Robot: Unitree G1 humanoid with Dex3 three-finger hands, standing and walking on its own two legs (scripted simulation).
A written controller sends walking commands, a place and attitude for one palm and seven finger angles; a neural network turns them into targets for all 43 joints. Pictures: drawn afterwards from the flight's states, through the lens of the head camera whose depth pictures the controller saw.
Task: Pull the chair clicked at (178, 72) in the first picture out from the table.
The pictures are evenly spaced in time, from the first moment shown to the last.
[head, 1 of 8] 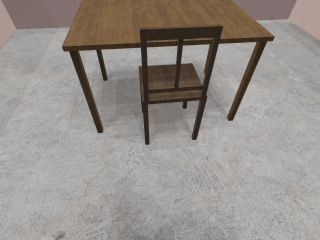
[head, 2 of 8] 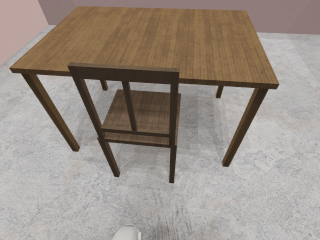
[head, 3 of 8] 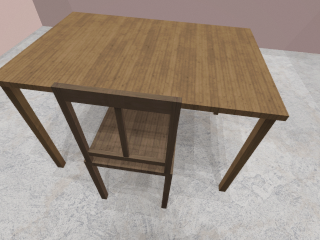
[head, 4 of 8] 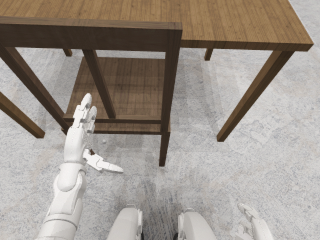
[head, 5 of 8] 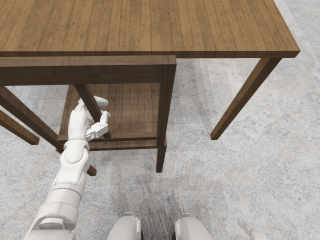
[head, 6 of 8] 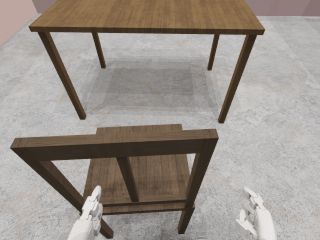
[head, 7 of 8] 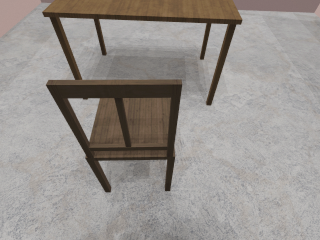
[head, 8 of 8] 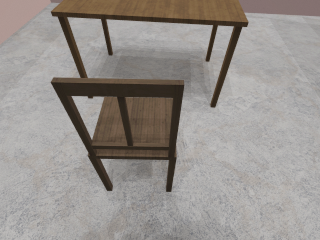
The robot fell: no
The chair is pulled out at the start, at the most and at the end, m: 0.00 0.64 0.64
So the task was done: yes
